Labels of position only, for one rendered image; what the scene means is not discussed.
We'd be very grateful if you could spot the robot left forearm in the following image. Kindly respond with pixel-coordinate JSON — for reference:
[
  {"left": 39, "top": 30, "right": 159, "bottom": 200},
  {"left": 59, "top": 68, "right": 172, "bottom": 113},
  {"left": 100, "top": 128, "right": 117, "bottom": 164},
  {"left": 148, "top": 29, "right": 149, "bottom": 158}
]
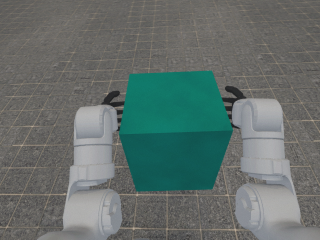
[{"left": 63, "top": 104, "right": 118, "bottom": 227}]

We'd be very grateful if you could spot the robot left upper arm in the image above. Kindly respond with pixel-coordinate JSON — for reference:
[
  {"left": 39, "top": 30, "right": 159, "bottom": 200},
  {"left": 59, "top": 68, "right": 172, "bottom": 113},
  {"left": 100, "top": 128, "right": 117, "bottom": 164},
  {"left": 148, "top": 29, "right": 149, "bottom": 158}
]
[{"left": 37, "top": 188, "right": 122, "bottom": 240}]

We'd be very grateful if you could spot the left robot hand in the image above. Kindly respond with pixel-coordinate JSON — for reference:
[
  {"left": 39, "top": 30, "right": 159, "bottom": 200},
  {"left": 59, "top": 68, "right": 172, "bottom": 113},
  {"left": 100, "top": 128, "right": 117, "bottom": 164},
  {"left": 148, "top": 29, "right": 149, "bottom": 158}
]
[{"left": 101, "top": 90, "right": 125, "bottom": 131}]

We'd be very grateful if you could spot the robot right forearm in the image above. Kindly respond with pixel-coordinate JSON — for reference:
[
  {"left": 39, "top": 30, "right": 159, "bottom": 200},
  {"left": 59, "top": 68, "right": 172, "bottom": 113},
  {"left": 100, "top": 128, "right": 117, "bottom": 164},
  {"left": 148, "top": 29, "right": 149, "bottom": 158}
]
[{"left": 232, "top": 98, "right": 301, "bottom": 220}]

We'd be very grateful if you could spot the robot right upper arm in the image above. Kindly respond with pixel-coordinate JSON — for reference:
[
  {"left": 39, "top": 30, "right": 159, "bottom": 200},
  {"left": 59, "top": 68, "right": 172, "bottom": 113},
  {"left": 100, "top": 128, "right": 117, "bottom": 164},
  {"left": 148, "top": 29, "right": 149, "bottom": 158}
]
[{"left": 235, "top": 183, "right": 320, "bottom": 240}]

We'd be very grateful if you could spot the right robot hand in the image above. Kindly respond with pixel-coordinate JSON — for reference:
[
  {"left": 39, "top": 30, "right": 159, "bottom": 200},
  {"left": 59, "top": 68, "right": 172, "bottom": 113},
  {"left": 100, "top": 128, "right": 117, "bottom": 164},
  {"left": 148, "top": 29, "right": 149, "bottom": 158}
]
[{"left": 222, "top": 86, "right": 246, "bottom": 129}]

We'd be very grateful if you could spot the carton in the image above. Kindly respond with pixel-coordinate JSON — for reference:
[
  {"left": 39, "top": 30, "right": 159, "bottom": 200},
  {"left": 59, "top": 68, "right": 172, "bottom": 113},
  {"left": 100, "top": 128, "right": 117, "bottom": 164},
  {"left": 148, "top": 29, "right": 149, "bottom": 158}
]
[{"left": 119, "top": 70, "right": 233, "bottom": 192}]

